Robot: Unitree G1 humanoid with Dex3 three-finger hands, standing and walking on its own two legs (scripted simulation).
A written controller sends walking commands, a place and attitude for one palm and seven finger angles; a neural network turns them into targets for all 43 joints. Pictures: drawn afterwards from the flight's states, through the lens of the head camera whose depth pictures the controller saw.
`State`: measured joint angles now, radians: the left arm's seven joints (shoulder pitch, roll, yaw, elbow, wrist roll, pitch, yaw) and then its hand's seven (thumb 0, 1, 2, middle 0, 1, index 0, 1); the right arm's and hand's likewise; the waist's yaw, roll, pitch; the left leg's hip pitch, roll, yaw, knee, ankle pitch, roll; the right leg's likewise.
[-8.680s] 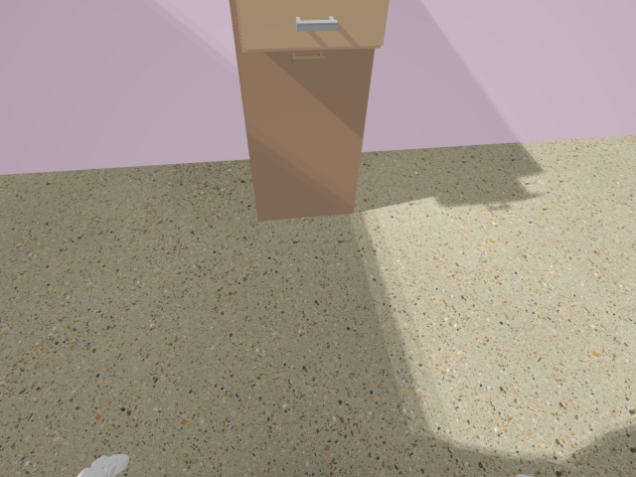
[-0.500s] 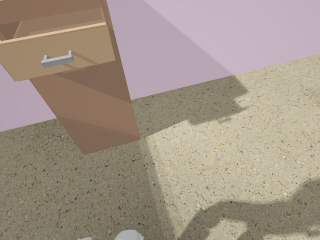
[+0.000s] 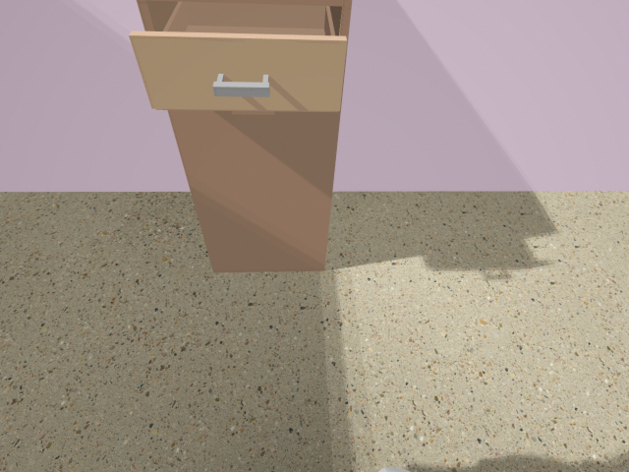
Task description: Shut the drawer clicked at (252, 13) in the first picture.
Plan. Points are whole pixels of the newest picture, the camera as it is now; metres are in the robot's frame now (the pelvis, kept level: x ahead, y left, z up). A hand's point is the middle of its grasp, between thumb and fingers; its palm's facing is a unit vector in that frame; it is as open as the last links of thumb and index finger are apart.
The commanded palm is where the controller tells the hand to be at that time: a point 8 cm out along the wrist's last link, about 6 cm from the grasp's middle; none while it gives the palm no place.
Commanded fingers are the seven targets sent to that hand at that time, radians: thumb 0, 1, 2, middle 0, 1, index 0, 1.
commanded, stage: take the last steps up to it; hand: left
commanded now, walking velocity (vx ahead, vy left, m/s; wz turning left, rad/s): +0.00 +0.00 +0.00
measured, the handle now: (242, 84) +0.74 +0.20 +0.11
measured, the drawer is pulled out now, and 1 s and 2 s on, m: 0.16 0.16 0.16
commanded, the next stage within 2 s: come to a stop and stand still in 1.18 s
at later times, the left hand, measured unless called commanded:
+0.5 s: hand out of the picture -0.05 +0.09 -0.16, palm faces +0.16 -0.97 -0.18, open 7.4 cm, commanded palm none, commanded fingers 0.00 0.90 0.90 -0.20 -0.30 -0.20 -0.30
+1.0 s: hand (205, 415) +0.23 +0.19 -0.17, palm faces +0.08 -0.98 -0.17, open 7.4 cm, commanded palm none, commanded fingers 0.00 0.90 0.90 -0.20 -0.30 -0.20 -0.30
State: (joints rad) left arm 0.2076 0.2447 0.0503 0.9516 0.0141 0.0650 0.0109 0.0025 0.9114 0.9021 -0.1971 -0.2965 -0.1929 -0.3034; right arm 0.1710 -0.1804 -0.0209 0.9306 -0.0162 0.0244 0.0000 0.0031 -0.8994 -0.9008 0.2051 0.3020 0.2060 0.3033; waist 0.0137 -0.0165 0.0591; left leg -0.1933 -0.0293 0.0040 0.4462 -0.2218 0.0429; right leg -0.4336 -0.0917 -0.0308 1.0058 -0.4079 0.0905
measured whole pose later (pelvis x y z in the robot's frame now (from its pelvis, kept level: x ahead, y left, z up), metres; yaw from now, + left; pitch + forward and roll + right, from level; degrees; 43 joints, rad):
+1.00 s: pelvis +0.19 +0.00 +0.00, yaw +1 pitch -1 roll +1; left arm 0.25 0.20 0.07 1.05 0.03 0.00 -0.02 0.00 0.92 0.90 -0.19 -0.30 -0.19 -0.30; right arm 0.30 -0.15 -0.05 1.05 -0.02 -0.07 -0.02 -0.03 -0.95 -0.90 0.20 0.30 0.20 0.30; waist 0.00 -0.05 0.01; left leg -0.07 0.03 0.19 0.36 -0.26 0.02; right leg -0.57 -0.13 -0.05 1.04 -0.19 0.02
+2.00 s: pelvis +0.32 -0.04 +0.00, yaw +1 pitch +1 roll +0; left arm 0.27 0.22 0.05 1.09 0.02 0.06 0.01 0.00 0.91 0.90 -0.20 -0.30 -0.19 -0.30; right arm 0.17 -0.14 -0.03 1.02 -0.02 0.01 -0.03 0.00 -0.92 -0.90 0.21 0.30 0.21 0.30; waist 0.01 -0.04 0.02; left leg -0.22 0.01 0.08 0.40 -0.20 0.03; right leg -0.30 -0.04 0.01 0.85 -0.44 0.04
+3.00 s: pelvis +0.32 -0.09 +0.00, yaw +2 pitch -2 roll +0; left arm 0.32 0.12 0.01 1.14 0.01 0.00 0.04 0.00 0.91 0.90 -0.20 -0.30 -0.19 -0.30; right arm 0.26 -0.14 -0.01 1.15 -0.01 0.00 -0.04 0.01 -0.92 -0.90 0.20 0.30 0.20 0.30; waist 0.00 -0.01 0.04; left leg -0.18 0.06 0.04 0.43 -0.21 -0.05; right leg -0.05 0.00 -0.06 0.41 -0.32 -0.02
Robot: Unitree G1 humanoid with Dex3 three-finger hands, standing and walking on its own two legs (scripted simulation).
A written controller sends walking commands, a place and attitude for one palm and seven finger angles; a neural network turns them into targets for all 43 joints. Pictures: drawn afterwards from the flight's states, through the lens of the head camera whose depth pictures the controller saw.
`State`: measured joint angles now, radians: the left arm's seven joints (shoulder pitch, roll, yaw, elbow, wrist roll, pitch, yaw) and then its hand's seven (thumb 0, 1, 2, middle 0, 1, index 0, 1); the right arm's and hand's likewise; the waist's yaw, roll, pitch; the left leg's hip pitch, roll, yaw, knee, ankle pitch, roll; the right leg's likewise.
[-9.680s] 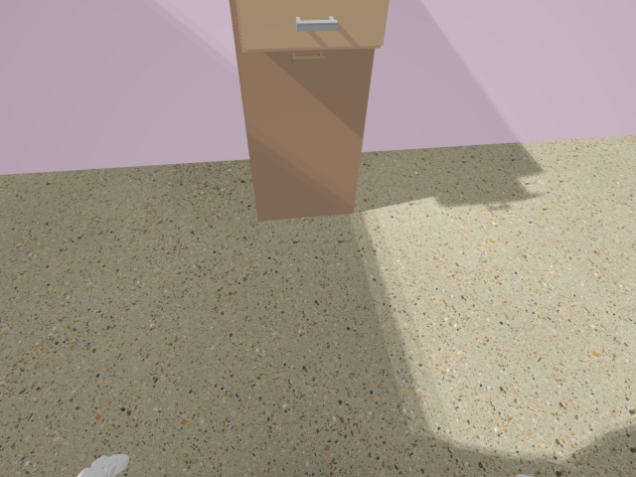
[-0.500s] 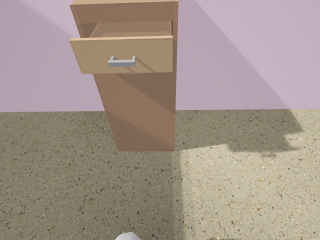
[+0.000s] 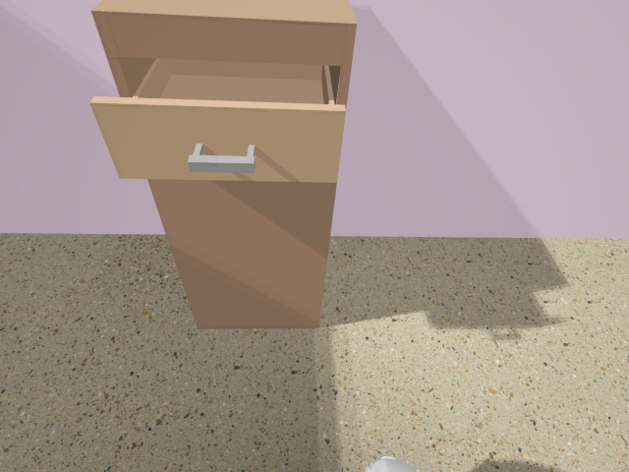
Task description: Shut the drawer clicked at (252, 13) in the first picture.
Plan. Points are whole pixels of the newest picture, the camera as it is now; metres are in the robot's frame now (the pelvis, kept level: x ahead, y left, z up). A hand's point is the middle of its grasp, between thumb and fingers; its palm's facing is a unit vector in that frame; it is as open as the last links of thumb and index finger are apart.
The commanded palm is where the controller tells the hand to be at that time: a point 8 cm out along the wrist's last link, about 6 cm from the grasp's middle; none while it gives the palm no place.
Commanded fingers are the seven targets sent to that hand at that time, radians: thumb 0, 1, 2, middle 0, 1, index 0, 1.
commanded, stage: take the last steps up to it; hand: left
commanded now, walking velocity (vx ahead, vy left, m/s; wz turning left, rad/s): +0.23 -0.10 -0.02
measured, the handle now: (223, 157) +0.55 +0.19 +0.11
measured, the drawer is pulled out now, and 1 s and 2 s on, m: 0.16 0.16 0.16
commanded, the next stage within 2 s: come to a stop and stand still in 0.18 s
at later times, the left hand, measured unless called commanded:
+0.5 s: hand (251, 442) +0.20 +0.10 -0.17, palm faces +0.03 -0.97 -0.24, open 7.2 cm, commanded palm none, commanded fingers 0.00 0.90 0.90 -0.20 -0.30 -0.20 -0.30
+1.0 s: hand out of the picture +0.12 +0.16 -0.18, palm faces +0.04 -0.98 -0.20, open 7.4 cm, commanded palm none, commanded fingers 0.00 0.90 0.90 -0.20 -0.30 -0.20 -0.30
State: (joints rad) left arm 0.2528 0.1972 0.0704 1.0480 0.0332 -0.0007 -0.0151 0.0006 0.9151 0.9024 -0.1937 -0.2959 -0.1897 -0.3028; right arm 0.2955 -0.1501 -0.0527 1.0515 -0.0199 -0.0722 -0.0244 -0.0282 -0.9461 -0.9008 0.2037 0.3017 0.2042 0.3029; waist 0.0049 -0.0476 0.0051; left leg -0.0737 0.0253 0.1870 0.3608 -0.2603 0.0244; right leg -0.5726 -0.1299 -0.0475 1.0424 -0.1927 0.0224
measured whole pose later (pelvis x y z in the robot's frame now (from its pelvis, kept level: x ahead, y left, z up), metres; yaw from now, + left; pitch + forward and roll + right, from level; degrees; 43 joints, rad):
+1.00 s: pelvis +0.12 -0.04 +0.00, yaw +0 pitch +1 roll +0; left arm 0.27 0.22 0.05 1.09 0.02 0.06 0.01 0.00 0.91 0.90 -0.20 -0.30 -0.19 -0.30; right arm 0.17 -0.14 -0.03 1.02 -0.02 0.01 -0.03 0.00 -0.92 -0.90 0.21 0.30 0.21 0.30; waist 0.01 -0.04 0.02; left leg -0.22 0.01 0.08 0.40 -0.20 0.03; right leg -0.30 -0.04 0.01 0.85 -0.44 0.04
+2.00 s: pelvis +0.13 -0.09 +0.00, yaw +1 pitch -2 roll +0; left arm 0.32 0.12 0.01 1.14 0.01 0.00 0.04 0.00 0.91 0.90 -0.20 -0.30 -0.19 -0.30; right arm 0.26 -0.14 -0.01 1.15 -0.01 0.00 -0.04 0.01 -0.92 -0.90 0.20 0.30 0.20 0.30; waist 0.00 -0.01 0.04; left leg -0.18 0.06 0.04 0.43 -0.21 -0.05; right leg -0.05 0.00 -0.06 0.41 -0.32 -0.02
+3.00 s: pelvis +0.10 -0.05 -0.01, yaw -1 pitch +0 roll +0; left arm 0.38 0.17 0.00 0.92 -0.02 0.06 0.03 0.00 0.91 0.90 -0.20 -0.30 -0.20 -0.30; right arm 0.30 -0.17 0.01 1.03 0.00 -0.01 -0.01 0.01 -0.91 -0.90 0.20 0.30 0.20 0.30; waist 0.00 0.00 0.04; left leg -0.31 0.04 0.06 0.54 -0.23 0.01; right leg -0.19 -0.03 -0.03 0.52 -0.33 0.02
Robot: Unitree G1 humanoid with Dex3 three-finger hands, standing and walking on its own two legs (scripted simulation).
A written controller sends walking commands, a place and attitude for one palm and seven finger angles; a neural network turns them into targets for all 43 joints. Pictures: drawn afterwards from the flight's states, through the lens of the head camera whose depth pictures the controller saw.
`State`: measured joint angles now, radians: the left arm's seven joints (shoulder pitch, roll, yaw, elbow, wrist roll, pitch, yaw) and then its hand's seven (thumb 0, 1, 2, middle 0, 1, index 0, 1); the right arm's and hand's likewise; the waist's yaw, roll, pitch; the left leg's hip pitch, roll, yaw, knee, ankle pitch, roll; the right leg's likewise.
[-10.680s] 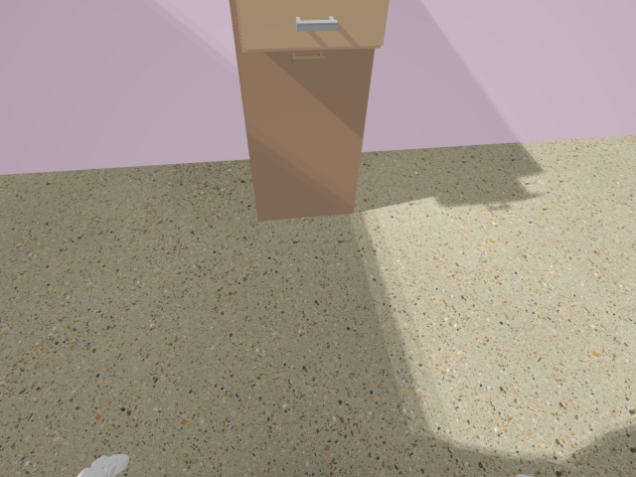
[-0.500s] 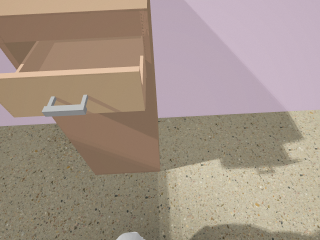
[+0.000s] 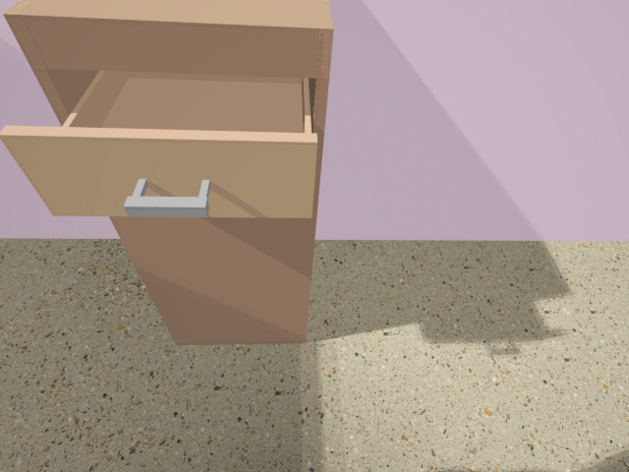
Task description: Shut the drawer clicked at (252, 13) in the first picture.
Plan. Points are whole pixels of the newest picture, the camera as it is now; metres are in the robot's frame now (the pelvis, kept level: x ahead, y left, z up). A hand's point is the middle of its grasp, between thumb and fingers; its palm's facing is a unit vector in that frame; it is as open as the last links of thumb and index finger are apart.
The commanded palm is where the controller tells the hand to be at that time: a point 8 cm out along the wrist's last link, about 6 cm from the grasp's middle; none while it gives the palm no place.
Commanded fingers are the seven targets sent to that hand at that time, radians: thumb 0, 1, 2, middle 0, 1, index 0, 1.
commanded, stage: come to a stop and stand still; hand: left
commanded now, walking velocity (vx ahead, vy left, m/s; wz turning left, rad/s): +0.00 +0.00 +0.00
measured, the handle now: (171, 196) +0.42 +0.23 +0.11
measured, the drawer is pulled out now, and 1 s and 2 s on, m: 0.16 0.16 0.16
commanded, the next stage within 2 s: look again from close up in 1.26 s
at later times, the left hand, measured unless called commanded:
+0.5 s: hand out of the picture -0.02 +0.10 -0.18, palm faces +0.04 -0.98 -0.18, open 7.3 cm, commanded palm none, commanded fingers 0.00 0.90 0.90 -0.20 -0.30 -0.20 -0.30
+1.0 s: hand out of the picture -0.02 +0.11 -0.18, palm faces +0.07 -0.98 -0.17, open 7.4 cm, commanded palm none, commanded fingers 0.00 0.90 0.90 -0.20 -0.30 -0.20 -0.30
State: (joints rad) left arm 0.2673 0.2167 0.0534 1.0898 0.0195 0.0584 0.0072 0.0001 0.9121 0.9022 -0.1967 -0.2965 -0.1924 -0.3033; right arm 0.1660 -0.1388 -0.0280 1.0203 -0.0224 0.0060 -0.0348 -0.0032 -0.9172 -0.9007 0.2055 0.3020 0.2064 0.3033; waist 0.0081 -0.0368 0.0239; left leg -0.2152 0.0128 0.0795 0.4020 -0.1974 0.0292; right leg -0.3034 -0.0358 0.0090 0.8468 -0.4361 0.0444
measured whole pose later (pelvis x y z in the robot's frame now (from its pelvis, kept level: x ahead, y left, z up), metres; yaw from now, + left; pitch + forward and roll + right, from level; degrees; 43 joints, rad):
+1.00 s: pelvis +0.00 -0.05 +0.00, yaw +1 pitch -2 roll +0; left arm 0.32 0.12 0.01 1.14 0.01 0.00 0.04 0.00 0.91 0.90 -0.20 -0.30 -0.19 -0.30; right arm 0.26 -0.14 -0.01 1.15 -0.01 0.00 -0.04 0.01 -0.92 -0.90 0.20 0.30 0.20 0.30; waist 0.00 -0.01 0.04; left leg -0.18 0.06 0.04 0.43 -0.21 -0.05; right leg -0.05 0.00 -0.06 0.41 -0.32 -0.02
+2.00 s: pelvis -0.03 -0.01 -0.01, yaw +0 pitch +0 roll +0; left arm 0.38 0.17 0.00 0.92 -0.02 0.06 0.03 0.00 0.91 0.90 -0.20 -0.30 -0.20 -0.30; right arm 0.30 -0.17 0.01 1.03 0.00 -0.01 -0.01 0.01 -0.91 -0.90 0.20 0.30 0.20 0.30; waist 0.00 0.00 0.04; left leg -0.31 0.04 0.06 0.54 -0.23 0.01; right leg -0.19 -0.03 -0.03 0.52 -0.33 0.02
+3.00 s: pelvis -0.03 -0.02 -0.03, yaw +2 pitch +2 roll -1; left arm 0.27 0.26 0.25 -0.18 -0.33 -0.07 -0.25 0.01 0.90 0.90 -1.07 -1.24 -1.06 -1.25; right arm 0.30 -0.28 0.00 0.63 0.06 -0.25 -0.09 0.02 -0.90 -0.90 0.20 0.30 0.20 0.30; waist 0.04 0.05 -0.05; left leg -0.45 0.05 0.00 0.70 -0.29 -0.01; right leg -0.30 -0.02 -0.07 0.67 -0.41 0.01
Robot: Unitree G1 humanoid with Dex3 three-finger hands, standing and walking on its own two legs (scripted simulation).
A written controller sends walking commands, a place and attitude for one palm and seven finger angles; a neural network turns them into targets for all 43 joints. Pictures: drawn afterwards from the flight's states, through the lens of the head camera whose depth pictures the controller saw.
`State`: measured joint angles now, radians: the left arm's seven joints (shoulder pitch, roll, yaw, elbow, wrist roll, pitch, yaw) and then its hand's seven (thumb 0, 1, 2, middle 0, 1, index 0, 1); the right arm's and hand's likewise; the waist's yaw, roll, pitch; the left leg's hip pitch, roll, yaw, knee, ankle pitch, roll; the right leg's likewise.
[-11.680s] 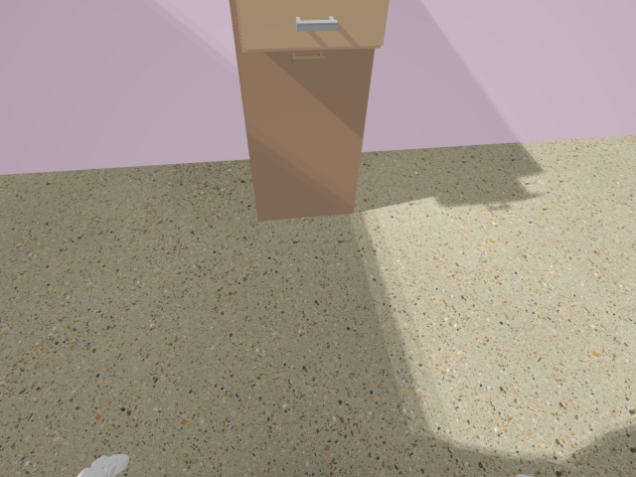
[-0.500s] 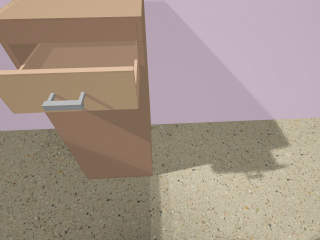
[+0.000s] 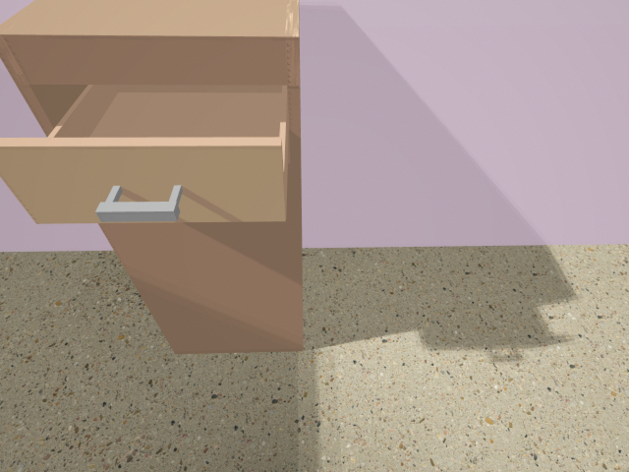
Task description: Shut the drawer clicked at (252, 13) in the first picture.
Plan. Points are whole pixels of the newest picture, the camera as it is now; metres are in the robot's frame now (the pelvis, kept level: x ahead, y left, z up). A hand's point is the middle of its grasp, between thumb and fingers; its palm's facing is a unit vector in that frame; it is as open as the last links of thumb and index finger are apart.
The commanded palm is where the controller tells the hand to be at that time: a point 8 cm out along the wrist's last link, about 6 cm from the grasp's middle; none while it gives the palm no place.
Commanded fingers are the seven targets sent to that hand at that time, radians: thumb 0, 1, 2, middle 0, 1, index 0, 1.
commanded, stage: come to a stop and stand still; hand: left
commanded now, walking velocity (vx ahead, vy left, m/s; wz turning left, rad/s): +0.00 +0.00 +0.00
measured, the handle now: (142, 201) +0.43 +0.27 +0.11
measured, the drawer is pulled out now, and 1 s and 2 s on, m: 0.16 0.16 0.16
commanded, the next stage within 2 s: look again from close up in 0.26 s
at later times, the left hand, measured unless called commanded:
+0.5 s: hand out of the picture -0.01 +0.19 -0.18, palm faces -0.01 -0.98 -0.19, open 7.4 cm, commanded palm none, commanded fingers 0.00 0.90 0.90 -0.20 -0.30 -0.20 -0.30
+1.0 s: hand out of the picture -0.03 +0.21 -0.18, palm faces +0.03 -0.98 -0.20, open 7.4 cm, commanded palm +0.07 +0.27 -0.06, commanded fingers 0.00 0.90 0.90 -0.26 -0.37 -0.26 -0.37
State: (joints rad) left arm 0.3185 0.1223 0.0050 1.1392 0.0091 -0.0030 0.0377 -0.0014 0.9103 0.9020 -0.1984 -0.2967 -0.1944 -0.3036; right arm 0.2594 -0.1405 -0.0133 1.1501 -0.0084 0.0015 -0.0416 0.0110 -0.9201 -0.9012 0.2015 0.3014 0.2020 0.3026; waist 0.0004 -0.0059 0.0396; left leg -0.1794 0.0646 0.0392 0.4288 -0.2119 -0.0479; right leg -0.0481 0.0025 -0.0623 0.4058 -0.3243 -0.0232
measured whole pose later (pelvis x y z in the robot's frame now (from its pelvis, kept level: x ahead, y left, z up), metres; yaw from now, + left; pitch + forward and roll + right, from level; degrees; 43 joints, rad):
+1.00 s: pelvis -0.03 +0.04 -0.01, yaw -1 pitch +0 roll +0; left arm 0.38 0.17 0.00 0.92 -0.02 0.06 0.03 0.00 0.91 0.90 -0.20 -0.30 -0.20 -0.30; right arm 0.30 -0.17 0.01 1.03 0.00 -0.01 -0.01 0.01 -0.91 -0.90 0.20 0.30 0.20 0.30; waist 0.00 0.00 0.04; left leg -0.31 0.04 0.06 0.54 -0.23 0.01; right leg -0.19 -0.03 -0.03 0.52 -0.33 0.02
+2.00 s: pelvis -0.03 +0.02 -0.02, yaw +1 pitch +2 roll -1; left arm 0.27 0.26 0.25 -0.18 -0.33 -0.07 -0.25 0.01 0.90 0.90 -1.07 -1.24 -1.06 -1.25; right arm 0.30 -0.28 0.00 0.63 0.06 -0.25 -0.09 0.02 -0.90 -0.90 0.20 0.30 0.20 0.30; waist 0.04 0.05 -0.05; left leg -0.45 0.05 0.00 0.70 -0.29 -0.01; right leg -0.30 -0.02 -0.07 0.67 -0.41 0.01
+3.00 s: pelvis -0.04 +0.01 +0.00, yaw +1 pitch -5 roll +0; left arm -0.20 0.33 0.29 -0.11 -0.27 0.44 -0.16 0.01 0.90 0.90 -1.40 -1.60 -1.40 -1.60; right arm 0.16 -0.25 0.09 0.64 0.08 -0.11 -0.09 0.01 -0.90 -0.90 0.20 0.30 0.20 0.30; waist 0.05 0.05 -0.03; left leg -0.21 0.04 0.00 0.47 -0.18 -0.02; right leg -0.07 -0.01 -0.08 0.47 -0.31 -0.01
